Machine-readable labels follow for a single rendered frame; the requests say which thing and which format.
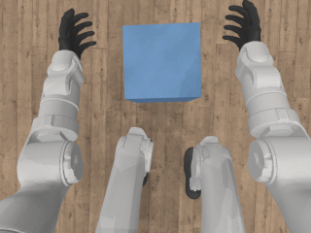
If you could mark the robot right hand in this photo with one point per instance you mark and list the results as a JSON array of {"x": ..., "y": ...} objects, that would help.
[{"x": 249, "y": 30}]

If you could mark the robot left hand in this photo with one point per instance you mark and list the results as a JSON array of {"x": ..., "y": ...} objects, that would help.
[{"x": 68, "y": 39}]

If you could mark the robot right upper arm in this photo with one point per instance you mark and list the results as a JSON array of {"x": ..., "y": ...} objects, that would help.
[{"x": 283, "y": 165}]

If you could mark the robot left shin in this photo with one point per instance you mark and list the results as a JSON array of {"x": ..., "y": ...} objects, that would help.
[{"x": 132, "y": 130}]

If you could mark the robot right thigh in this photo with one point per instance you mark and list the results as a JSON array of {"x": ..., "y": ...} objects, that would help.
[{"x": 220, "y": 204}]

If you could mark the carton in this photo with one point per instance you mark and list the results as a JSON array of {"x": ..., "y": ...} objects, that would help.
[{"x": 162, "y": 62}]

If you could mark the left robot forearm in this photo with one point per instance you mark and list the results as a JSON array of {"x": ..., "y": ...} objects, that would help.
[{"x": 60, "y": 102}]

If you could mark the right robot forearm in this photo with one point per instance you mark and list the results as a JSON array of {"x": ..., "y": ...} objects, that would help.
[{"x": 270, "y": 114}]

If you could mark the robot left upper arm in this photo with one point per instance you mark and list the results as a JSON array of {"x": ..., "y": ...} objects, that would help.
[{"x": 46, "y": 170}]

